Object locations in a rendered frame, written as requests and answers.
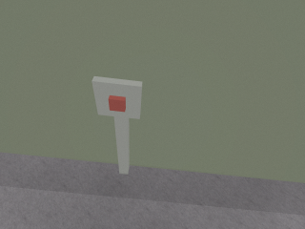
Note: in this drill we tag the panel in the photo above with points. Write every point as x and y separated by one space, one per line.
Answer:
103 87

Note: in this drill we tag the button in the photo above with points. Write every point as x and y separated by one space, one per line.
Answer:
117 103

